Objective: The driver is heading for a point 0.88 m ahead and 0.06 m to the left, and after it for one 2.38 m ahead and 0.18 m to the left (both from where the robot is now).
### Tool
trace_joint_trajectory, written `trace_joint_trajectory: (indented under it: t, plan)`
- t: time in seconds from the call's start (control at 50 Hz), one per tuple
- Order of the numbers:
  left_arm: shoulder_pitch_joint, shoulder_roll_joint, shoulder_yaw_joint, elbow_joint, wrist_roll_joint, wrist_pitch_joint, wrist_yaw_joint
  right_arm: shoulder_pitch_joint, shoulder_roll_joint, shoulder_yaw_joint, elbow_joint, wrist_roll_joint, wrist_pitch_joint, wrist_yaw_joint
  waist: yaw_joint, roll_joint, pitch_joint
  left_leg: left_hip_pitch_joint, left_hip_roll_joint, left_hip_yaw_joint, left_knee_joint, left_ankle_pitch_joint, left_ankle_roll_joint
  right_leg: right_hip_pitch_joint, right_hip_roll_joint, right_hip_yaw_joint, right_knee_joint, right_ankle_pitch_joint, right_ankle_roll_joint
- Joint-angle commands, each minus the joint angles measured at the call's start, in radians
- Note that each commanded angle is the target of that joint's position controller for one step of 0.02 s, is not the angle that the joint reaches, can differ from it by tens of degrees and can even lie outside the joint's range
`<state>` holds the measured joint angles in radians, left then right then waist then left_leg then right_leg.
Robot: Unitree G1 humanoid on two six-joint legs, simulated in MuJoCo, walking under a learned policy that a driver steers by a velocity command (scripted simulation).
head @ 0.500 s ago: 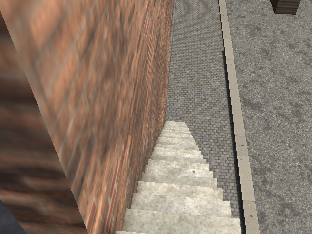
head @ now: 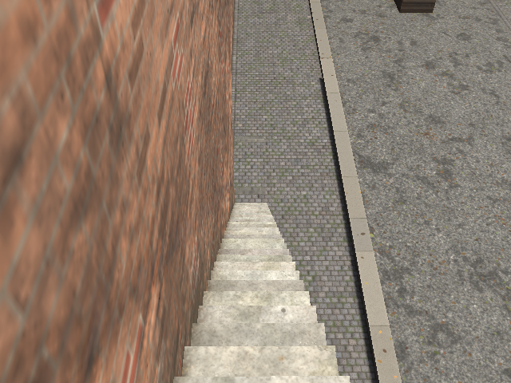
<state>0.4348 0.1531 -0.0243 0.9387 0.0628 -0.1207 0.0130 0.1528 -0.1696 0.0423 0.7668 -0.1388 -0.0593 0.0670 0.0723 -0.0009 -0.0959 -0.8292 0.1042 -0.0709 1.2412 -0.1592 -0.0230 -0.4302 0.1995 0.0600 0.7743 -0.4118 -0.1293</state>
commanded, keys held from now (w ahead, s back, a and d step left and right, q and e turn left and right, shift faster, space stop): w+e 0.02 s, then w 0.38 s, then w+q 0.56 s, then w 0.04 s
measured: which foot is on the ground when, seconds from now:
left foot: up 0.00-0.06, down 0.08-0.38, up 0.40-0.92, down 0.94-1.00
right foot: down 0.00-0.10, up 0.12-0.34, down 0.36-0.96, up 0.98-1.00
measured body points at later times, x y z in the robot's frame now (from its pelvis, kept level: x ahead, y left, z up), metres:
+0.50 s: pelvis +0.20 -0.05 -0.21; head +0.22 -0.07 +0.24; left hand +0.22 +0.20 -0.34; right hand +0.12 -0.30 -0.36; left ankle +0.18 +0.12 -0.69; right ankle +0.21 -0.14 -0.92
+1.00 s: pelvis +0.37 +0.05 -0.38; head +0.38 +0.07 +0.07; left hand +0.26 +0.29 -0.53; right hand +0.53 -0.19 -0.49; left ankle +0.41 +0.13 -1.11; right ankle +0.27 -0.14 -0.84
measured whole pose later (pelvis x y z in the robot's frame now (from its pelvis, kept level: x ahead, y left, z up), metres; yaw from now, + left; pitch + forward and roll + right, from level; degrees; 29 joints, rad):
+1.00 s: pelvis +0.37 +0.05 -0.38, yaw +11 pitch +0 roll -2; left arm 0.43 0.27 0.01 1.05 0.09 -0.06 -0.06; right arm 0.27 -0.29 -0.05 0.84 -0.08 -0.09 0.12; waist 0.08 0.01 0.01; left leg -0.35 -0.01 0.08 0.52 -0.03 0.16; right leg -0.52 -0.17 0.03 1.88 -0.78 0.07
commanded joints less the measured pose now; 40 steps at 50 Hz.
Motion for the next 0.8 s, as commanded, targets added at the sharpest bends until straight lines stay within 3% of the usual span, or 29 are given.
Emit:
trace_joint_trajectory:
  t: [0.02,0.06,0.08,0.1,0.12,0.14,0.16,0.18,0.22,0.24,0.26,0.3,0.34,0.36,0.38,0.4,0.42,0.44,0.46,0.48,0.5,0.52,0.56,0.6,0.64,0.66,0.72,0.74,0.8]
  plan:
    - [-0.147,0.22,0.03,-0.172,-0.003,-0.022,0.009,0.167,-0.088,-0.026,-0.064,0.013,-0.021,-0.003,-0.146,-0.013,0.02,0.393,-0.088,0.111,0.043,-0.098,-0.001,-0.296,-0.192,0.263,0.008,0.642,-0.116]
    - [-0.342,0.292,0.052,-0.282,-0.017,-0.038,-0.016,0.451,-0.131,-0.05,-0.032,0.035,-0.021,-0.027,-0.32,0.032,-0.024,0.753,-0.164,0.161,-0.097,-0.178,0.032,-0.463,-0.209,0.238,0.253,1.058,-0.095]
    - [-0.319,0.272,0.072,-0.279,-0.016,-0.033,-0.052,0.577,-0.233,-0.085,0.008,0.069,-0.015,-0.033,-0.363,0.168,-0.034,0.833,-0.112,0.022,-0.33,-0.098,0.113,-0.492,-0.148,0.172,0.517,1.006,-0.041]
    - [-0.334,0.157,0.046,-0.305,-0.025,-0.032,-0.085,0.688,-0.232,-0.088,0.064,0.047,-0.027,-0.065,-0.346,0.098,-0.028,0.836,-0.014,-0.219,-0.492,0.184,0.258,-0.565,-0.083,0.14,0.91,0.343,-0.004]
    - [-0.122,0.027,0.014,-0.307,-0.003,-0.028,-0.108,0.555,-0.251,-0.067,0.017,0.062,-0.047,-0.023,-0.172,0.217,-0.021,0.899,0.303,-0.772,-0.608,0.447,0.529,-0.863,-0.093,0.165,1.017,-0.202,0.089]
    - [-0.139,0.07,0.011,-0.294,0.002,0.006,-0.103,0.368,-0.184,-0.05,-0.001,0.062,-0.06,-0.014,-0.131,0.029,0.176,0.686,0.426,-0.883,-0.643,0.313,0.545,-1.014,-0.229,0.25,0.94,-0.088,0.1]
    - [-0.215,0.085,0.004,-0.302,0.027,0.033,-0.068,0.28,-0.086,-0.02,-0.007,0.079,-0.068,-0.02,-0.139,-0.048,0.089,0.647,0.365,-0.738,-0.572,0.238,0.482,-0.955,-0.274,0.225,0.867,-0.114,0.143]
    - [-0.132,0.04,-0.032,-0.293,0.05,0.069,-0.047,0.153,0.049,0.017,-0.002,0.056,-0.072,-0.03,-0.038,-0.084,0.03,0.541,0.259,-0.533,-0.543,0.111,0.377,-0.849,-0.341,0.218,0.65,0.02,0.164]
    - [-0.045,0.134,-0.02,-0.2,0.092,0.051,-0.045,0.158,0.041,0.012,-0.02,0.073,-0.096,-0.086,-0.038,-0.023,0.127,-0.014,-0.053,-0.058,-0.283,-0.353,0.205,-0.36,-0.336,0.033,0.378,0.653,0.178]
    - [-0.036,0.137,-0.012,-0.184,0.087,0.038,-0.059,0.246,-0.005,0.005,0.005,0.052,-0.103,-0.103,-0.056,0.027,0.081,-0.144,-0.093,0.064,-0.185,-0.506,0.188,-0.126,-0.278,-0.092,0.306,0.838,0.186]
    - [-0.043,0.107,-0.016,-0.17,0.039,0.03,-0.074,0.223,-0.073,-0.004,-0.016,0.007,-0.115,-0.109,-0.065,-0.05,0.106,-0.42,-0.169,0.261,-0.178,-0.654,0.095,0.257,-0.264,-0.175,0.12,1.224,0.197]
    - [-0.179,0.109,0.003,-0.229,0.02,0.054,-0.102,0.362,-0.23,-0.053,0.047,0.059,-0.104,-0.087,-0.151,0.021,0.177,-0.361,-0.108,0.199,-0.22,-0.818,0.116,0.386,-0.187,-0.256,-0.009,0.943,0.262]
    - [-0.068,0.151,0.019,-0.177,0.047,0.068,-0.089,0.472,-0.238,-0.044,0.126,0.091,-0.068,-0.034,-0.115,0.017,0.216,0.07,0.002,-0.033,0.001,-0.775,0.114,0.279,-0.286,-0.125,-0.487,0.942,0.188]
    - [0.173,0.221,0.056,-0.092,0.059,0.07,-0.074,0.407,-0.257,-0.043,0.114,0.048,-0.05,0.015,-0.019,0.06,0.141,0.084,0.054,-0.117,0.184,-0.608,0.091,0.484,-0.316,-0.106,-0.448,1.087,0.141]
    - [0.383,0.33,0.114,-0.038,0.052,0.064,-0.055,0.413,-0.252,-0.049,0.153,0.033,-0.044,0.057,0.086,-0.06,0.065,0.095,-0.029,-0.125,0.533,-0.35,0.056,0.638,-0.351,-0.043,-0.466,0.991,0.037]
    - [0.273,0.431,0.128,-0.077,-0.001,0.055,-0.092,0.729,-0.073,-0.016,0.169,0.06,-0.052,0.081,-0.109,-0.334,-0.29,-0.228,-0.135,-0.089,0.901,-0.568,0.059,1.058,-0.554,0.095,0.04,1.366,-0.188]
    - [0.305,0.354,0.108,-0.045,0.037,0.049,-0.103,0.574,-0.139,-0.024,0.108,0.084,-0.056,0.079,-0.018,-0.202,-0.235,-0.457,-0.14,-0.058,1.06,-0.525,0.08,0.97,-0.576,0.15,-0.002,1.31,-0.182]
    - [0.25,0.278,0.114,-0.058,-0.145,0.031,-0.066,0.329,-0.231,-0.098,0.105,0.162,0.009,-0.09,-0.024,-0.083,-0.093,-0.409,-0.149,-0.051,0.971,-0.576,0.095,0.757,-0.598,0.184,-0.109,1.078,-0.086]
    - [0.109,0.208,0.086,-0.092,-0.12,0.045,-0.06,0.235,-0.213,-0.093,0.029,0.154,0.035,-0.148,-0.054,-0.084,-0.056,-0.48,-0.122,-0.047,0.733,-0.256,0.08,0.628,-0.521,0.11,-0.136,0.569,-0.012]
    - [0.162,0.225,0.055,-0.035,0.05,0.0,-0.093,0.383,0.01,0.001,0.014,0.082,-0.036,-0.032,-0.155,-0.109,0.08,-0.535,0.039,-0.166,0.623,0.039,0.089,0.343,-0.683,0.301,-0.24,0.628,-0.104]
    - [0.105,0.17,0.045,-0.039,0.064,0.002,-0.094,0.462,-0.011,-0.004,0.065,0.081,-0.025,-0.001,-0.151,-0.061,0.25,-0.539,0.098,-0.212,0.514,0.131,0.064,0.125,-0.827,0.492,-0.412,0.447,-0.252]
    - [0.041,0.047,0.012,-0.036,0.034,-0.006,-0.065,0.462,-0.034,-0.01,0.107,0.061,-0.005,0.007,-0.149,0.018,0.253,-0.457,0.085,-0.198,0.257,0.289,0.06,-0.057,-0.713,0.367,-0.429,0.188,-0.273]
    - [0.073,0.05,-0.002,0.02,0.056,-0.048,-0.025,0.472,-0.082,-0.036,0.148,0.029,0.01,0.036,-0.17,-0.084,0.175,-0.296,0.038,-0.064,0.214,0.416,0.094,-0.145,-0.533,0.168,-0.311,0.009,-0.209]
    - [0.102,0.027,-0.015,0.056,0.02,-0.061,0.012,0.436,-0.085,-0.032,0.159,-0.002,0.009,0.059,-0.144,-0.072,0.127,-0.302,0.023,-0.085,0.064,0.519,0.087,-0.042,-0.523,0.104,-0.245,0.12,-0.158]
    - [0.183,0.068,-0.016,0.109,0.01,-0.056,0.024,0.34,-0.081,-0.032,0.128,0.019,0.007,0.065,-0.103,-0.071,0.131,-0.371,0.026,-0.097,0.029,0.529,0.071,0.075,-0.574,0.128,-0.189,0.08,-0.164]
    - [0.156,0.094,-0.015,0.1,0.018,-0.049,0.024,0.394,-0.066,-0.024,0.165,0.028,0.019,0.065,-0.117,-0.005,0.153,-0.288,0.029,-0.079,-0.136,0.726,0.067,0.02,-0.542,0.024,-0.132,0.035,-0.126]
    - [0.05,0.127,-0.017,0.078,0.036,-0.028,0.013,0.257,-0.104,-0.057,0.151,0.014,0.019,0.07,-0.111,-0.126,0.178,0.069,-0.008,0.078,-0.258,0.671,0.106,-0.185,-0.482,-0.09,-0.075,-0.168,-0.076]
    - [0.079,0.146,-0.017,0.08,0.058,-0.017,0.01,0.157,-0.108,-0.047,0.101,0.005,0.01,0.06,-0.053,-0.046,0.186,0.109,-0.026,0.123,-0.308,0.575,0.079,-0.157,-0.504,-0.071,-0.095,-0.248,-0.074]
    - [0.116,0.124,-0.016,0.1,0.04,0.014,0.032,0.061,-0.083,-0.036,0.062,0.018,0.039,0.037,0.017,-0.065,0.234,0.123,-0.016,0.128,-0.587,0.6,0.068,-0.014,-0.553,-0.028,0.056,-0.308,-0.015]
